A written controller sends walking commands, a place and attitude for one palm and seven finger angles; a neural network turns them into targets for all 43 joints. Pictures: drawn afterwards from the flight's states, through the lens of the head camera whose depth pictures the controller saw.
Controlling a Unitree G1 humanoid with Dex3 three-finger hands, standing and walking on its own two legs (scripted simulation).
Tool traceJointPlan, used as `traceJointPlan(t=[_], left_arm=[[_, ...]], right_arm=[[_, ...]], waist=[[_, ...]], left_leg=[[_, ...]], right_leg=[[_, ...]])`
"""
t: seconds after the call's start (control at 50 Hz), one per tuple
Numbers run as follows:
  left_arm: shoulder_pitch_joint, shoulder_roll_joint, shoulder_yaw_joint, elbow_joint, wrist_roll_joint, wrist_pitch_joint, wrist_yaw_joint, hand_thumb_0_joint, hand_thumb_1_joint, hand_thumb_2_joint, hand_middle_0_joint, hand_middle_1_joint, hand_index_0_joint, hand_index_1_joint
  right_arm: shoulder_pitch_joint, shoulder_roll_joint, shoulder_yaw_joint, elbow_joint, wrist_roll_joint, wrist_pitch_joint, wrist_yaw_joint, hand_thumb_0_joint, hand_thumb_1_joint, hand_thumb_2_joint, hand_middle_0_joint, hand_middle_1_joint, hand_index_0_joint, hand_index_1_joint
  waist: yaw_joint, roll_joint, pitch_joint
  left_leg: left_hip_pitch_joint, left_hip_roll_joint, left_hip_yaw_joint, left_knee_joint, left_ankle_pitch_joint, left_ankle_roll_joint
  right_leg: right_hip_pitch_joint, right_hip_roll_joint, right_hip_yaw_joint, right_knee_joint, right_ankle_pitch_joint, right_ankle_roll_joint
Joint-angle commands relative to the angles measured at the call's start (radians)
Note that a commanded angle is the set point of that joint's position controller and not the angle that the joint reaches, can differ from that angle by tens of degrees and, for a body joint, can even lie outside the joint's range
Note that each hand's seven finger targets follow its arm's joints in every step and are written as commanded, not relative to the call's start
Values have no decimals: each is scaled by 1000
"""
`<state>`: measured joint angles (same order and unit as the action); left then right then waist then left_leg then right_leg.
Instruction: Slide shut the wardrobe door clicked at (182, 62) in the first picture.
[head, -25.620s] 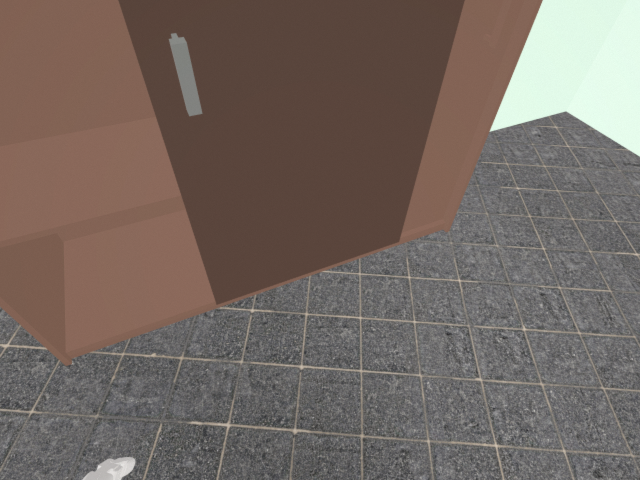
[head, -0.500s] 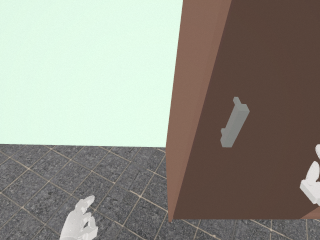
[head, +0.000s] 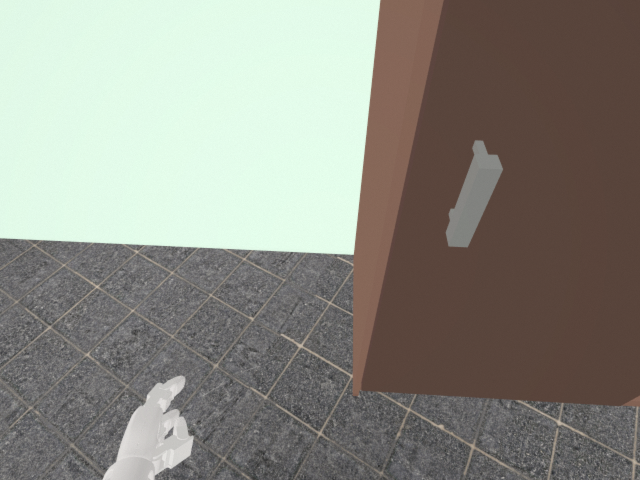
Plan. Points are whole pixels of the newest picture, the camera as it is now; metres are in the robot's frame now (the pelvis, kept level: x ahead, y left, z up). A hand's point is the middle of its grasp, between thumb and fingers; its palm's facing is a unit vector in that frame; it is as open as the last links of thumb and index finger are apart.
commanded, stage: step back with the hand held close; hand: right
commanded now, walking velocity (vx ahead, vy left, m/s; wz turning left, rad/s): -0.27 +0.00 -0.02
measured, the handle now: (467, 194) +0.45 -0.18 +0.12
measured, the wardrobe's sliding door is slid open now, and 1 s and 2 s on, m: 0.00 0.00 0.00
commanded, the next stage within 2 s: stop stepping back and stand still in 0.76 s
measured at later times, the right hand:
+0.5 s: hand out of the picture +0.11 -0.28 +0.17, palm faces +0.49 +0.76 -0.42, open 7.4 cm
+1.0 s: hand out of the picture +0.06 -0.29 +0.17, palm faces +0.35 +0.87 -0.34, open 7.4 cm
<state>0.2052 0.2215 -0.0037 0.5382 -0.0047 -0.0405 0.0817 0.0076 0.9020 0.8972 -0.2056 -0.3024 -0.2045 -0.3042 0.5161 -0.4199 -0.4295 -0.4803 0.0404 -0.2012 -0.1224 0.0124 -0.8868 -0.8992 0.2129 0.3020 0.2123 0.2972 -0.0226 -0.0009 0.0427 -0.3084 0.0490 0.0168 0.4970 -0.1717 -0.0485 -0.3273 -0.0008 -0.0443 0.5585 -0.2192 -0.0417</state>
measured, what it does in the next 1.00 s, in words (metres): walks backwards: left foot, then right foot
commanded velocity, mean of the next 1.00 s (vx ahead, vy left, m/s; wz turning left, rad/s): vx -0.26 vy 0.02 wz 0.04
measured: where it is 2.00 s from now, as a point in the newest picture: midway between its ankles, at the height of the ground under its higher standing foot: outside the picture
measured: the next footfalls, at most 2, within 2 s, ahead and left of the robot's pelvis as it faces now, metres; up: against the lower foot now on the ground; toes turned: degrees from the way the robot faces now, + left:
left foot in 0.82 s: -0.19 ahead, +0.14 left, +0.00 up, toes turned +2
right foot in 0.94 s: -0.01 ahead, -0.09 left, +0.00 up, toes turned +2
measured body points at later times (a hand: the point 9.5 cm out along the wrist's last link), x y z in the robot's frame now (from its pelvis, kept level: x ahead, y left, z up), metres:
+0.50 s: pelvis -0.07 -0.01 -0.01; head -0.06 -0.03 +0.44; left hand +0.12 +0.22 -0.08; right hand +0.08 -0.31 +0.20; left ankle +0.01 +0.15 -0.73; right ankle +0.05 -0.10 -0.73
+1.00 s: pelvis -0.18 -0.04 -0.01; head -0.17 -0.09 +0.44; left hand -0.02 +0.19 -0.07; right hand +0.04 -0.33 +0.19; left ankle -0.23 +0.12 -0.71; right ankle -0.05 -0.09 -0.73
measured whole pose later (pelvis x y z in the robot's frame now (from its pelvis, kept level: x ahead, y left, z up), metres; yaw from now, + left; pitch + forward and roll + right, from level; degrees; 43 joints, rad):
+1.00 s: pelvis -0.18 -0.04 -0.01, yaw +4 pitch -1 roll +3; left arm 0.17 0.16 -0.01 0.66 0.01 -0.16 0.06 0.01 0.90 0.90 -0.21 -0.30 -0.21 -0.30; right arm 0.38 -0.44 -0.42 -0.46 0.05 -0.25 -0.11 0.01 -0.89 -0.90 0.21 0.30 0.21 0.30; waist 0.00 0.05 0.01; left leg -0.28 -0.02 -0.07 0.77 -0.49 -0.02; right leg -0.45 0.02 -0.05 0.57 -0.11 -0.08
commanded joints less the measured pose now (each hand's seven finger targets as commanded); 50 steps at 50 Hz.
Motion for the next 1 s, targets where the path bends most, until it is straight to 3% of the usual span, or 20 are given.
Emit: traceJointPlan(t=[0.0,0.12,0.26,0.36,0.44,0.5,0.54,0.56,0.62,0.72,0.74,0.78,0.8,0.84,0.86,0.88,0.9,0.92,0.94,0.98], left_arm=[[-80,139,55,-143,4,-80,14,0,900,900,-200,-300,-200,-300],[-63,137,53,-112,13,-121,12,0,900,900,-200,-300,-200,-300],[-76,147,64,-123,16,-159,11,0,900,900,-200,-300,-200,-300],[-54,124,68,-89,17,-166,-7,0,900,900,-200,-300,-200,-300],[-54,107,66,-60,17,-145,-14,0,900,900,-200,-300,-200,-300],[-73,124,66,-76,12,-137,-5,0,900,900,-200,-300,-200,-300],[-104,160,74,-95,17,-162,4,0,900,900,-200,-300,-200,-300],[-118,144,79,-92,30,-169,7,0,900,900,-200,-300,-200,-300],[-98,125,101,-54,32,-171,-28,0,900,900,-200,-300,-200,-300],[-56,89,76,-10,32,-162,-40,0,900,900,-200,-300,-200,-300],[-45,84,71,-2,36,-154,-40,0,900,900,-200,-300,-200,-300],[-65,60,56,15,40,-139,-28,0,900,900,-200,-300,-200,-300],[-112,54,28,-3,61,-154,-21,0,900,900,-200,-300,-200,-300],[-106,70,47,-9,23,-161,-5,0,900,900,-200,-300,-200,-300],[-125,79,41,-24,14,-155,1,0,900,900,-200,-300,-200,-300],[-106,86,36,-27,5,-149,10,0,900,900,-200,-300,-200,-300],[-111,128,47,-48,3,-156,10,0,900,900,-200,-300,-200,-300],[-105,130,52,-61,11,-172,-1,0,900,900,-200,-300,-200,-300],[-82,127,59,-52,12,-184,-14,0,900,900,-200,-300,-200,-300],[-84,101,55,-73,24,-188,-28,0,900,900,-200,-300,-200,-300]], right_arm=[[-56,-146,-118,-180,-11,-84,-26,0,-900,-900,200,300,200,300],[-108,-151,-105,-223,-19,-121,-41,0,-900,-900,200,300,200,300],[-73,-176,-173,-213,-42,-154,-33,0,-900,-900,200,300,200,300],[-103,-173,-136,-236,-13,-171,-15,0,-900,-900,200,300,200,300],[-109,-184,-118,-220,-11,-168,-34,0,-900,-900,200,300,200,300],[-106,-202,-142,-236,-8,-178,-37,0,-900,-900,200,300,200,300],[-109,-186,-179,-264,-24,-193,-31,0,-900,-900,200,300,200,300],[-134,-203,-187,-281,-27,-198,-28,0,-900,-900,200,300,200,300],[-94,-178,-175,-228,-6,-184,-23,0,-900,-900,200,300,200,300],[-67,-143,-81,-213,36,-157,-18,0,-900,-900,200,300,200,300],[-103,-156,-73,-214,30,-159,-13,0,-900,-900,200,300,200,300],[-189,-237,-102,-237,20,-174,-28,0,-900,-900,200,300,200,300],[-263,-289,-147,-247,9,-181,-40,0,-900,-900,200,300,200,300],[-270,-198,-71,-146,-6,-140,-11,0,-900,-900,200,300,200,300],[-249,-212,-87,-118,1,-112,-6,0,-900,-900,200,300,200,300],[-203,-175,-72,-107,9,-94,1,0,-900,-900,200,300,200,300],[-165,-180,-93,-162,18,-91,3,0,-900,-900,200,300,200,300],[-177,-201,-105,-235,23,-106,-1,0,-900,-900,200,300,200,300],[-167,-197,-116,-224,19,-120,-6,0,-900,-900,200,300,200,300],[-80,-241,-176,-364,29,-115,-14,0,-900,-900,200,300,200,300]], waist=[[4,-40,-94],[17,-46,-94],[-1,-205,-138],[17,57,-135],[27,104,-133],[29,-24,-118],[17,-333,-163],[13,-369,-184],[-6,-209,-205],[-1,-248,-247],[3,-148,-217],[6,131,-162],[-12,120,-120],[9,312,-110],[24,269,-90],[38,93,-100],[20,-215,-151],[2,-354,-217],[-1,-235,-210],[-2,-228,-276]], left_leg=[[203,3,-97,-10,-63,43],[9,19,-115,-85,-256,62],[338,-102,-72,234,-12,28],[-36,26,-260,-76,-84,105],[-250,124,-281,-175,-125,145],[-231,7,-169,-76,-219,83],[136,-175,-34,366,-181,20],[189,-188,-53,586,-224,23],[99,-173,-26,625,-322,43],[108,-103,26,-47,-399,112],[67,-29,-51,-229,-342,138],[-192,323,-411,-386,-61,247],[-131,315,-280,-290,290,243],[-25,196,-125,-135,476,187],[-67,152,-74,-65,414,146],[-71,94,-24,50,303,97],[-106,-34,8,206,17,41],[-71,-110,-30,343,-369,46],[-63,-142,-75,420,-412,55],[-17,-129,-64,426,-369,68]], right_leg=[[-287,-85,125,-183,-359,-43],[-160,-77,149,-134,-351,-28],[-458,-199,271,-285,-521,-97],[-112,-52,121,-7,-249,-1],[96,-5,72,143,-111,37],[45,-73,165,-52,-210,6],[-312,-299,445,-456,-611,-93],[-382,-370,522,-514,-589,-135],[-226,-301,310,-400,-376,-109],[52,-252,216,-385,-245,60],[94,-201,153,-258,-159,99],[132,-46,60,286,-72,108],[23,-22,18,368,-162,110],[-39,-9,37,328,-127,82],[34,-7,16,189,-52,73],[131,-6,20,-34,119,63],[200,-126,178,-197,320,19],[192,-253,377,-321,263,-25],[147,-274,451,-385,-22,-61],[124,-264,481,-512,-454,59]])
